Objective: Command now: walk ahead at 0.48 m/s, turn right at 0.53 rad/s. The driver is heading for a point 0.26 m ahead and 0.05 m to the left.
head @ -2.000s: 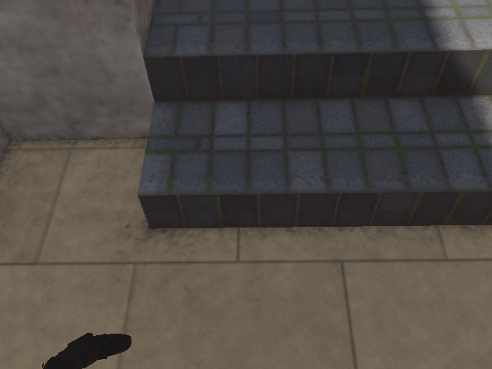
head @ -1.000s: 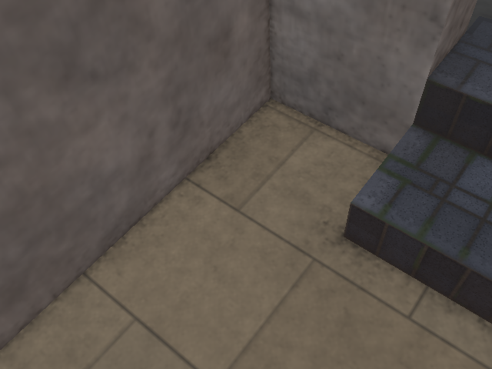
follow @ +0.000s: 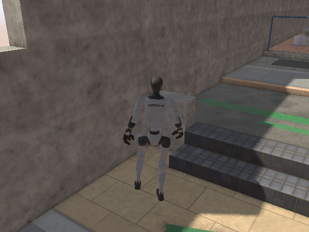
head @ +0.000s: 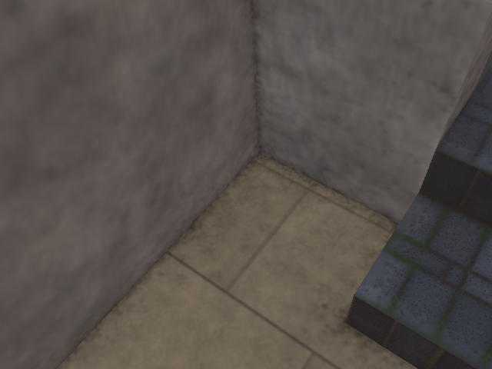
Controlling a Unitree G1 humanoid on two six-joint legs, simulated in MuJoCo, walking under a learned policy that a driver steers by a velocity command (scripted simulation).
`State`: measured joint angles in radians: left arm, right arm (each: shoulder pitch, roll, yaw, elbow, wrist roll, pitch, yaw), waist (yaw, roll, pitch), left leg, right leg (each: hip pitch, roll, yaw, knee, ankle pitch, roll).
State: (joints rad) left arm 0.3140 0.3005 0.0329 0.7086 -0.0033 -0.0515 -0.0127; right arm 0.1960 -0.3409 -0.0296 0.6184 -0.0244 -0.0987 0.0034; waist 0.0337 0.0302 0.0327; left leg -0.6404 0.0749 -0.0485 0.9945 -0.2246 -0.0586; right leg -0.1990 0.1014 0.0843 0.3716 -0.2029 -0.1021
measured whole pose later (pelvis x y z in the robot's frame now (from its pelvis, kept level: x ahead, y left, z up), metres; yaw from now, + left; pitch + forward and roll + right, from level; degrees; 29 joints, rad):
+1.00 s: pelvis +0.26 -0.03 -0.01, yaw -8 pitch -2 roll +0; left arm 0.16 0.28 0.00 0.84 0.02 0.02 0.01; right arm 0.18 -0.30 0.05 0.82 -0.03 -0.03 -0.01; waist -0.02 0.00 0.05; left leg -0.22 0.04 -0.02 0.51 -0.27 -0.04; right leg -0.19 0.05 0.05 0.52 -0.30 -0.03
